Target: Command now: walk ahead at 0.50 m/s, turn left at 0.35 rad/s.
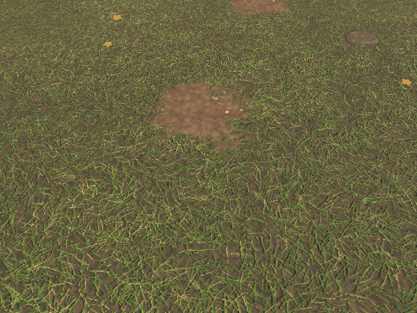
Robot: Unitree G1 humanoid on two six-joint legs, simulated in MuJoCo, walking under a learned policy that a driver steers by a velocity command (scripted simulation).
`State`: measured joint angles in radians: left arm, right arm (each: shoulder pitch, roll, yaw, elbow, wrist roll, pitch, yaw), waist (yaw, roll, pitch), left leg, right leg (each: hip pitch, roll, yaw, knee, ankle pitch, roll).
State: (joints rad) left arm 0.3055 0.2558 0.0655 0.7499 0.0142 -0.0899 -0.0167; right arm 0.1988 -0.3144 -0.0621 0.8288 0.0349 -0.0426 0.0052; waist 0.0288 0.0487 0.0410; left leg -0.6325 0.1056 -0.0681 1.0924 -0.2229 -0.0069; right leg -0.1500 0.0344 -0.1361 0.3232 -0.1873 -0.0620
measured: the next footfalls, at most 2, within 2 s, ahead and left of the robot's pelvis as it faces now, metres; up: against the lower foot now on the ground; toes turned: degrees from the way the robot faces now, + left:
left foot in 0.30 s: +0.32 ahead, +0.15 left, +0.00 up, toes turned +13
right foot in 0.74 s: +0.62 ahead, +0.05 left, +0.00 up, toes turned +30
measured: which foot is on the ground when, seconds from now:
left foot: up 0.00-0.28, down 0.30-0.76, up 0.78-1.00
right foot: down 0.00-0.28, up 0.30-0.72, down 0.74-1.00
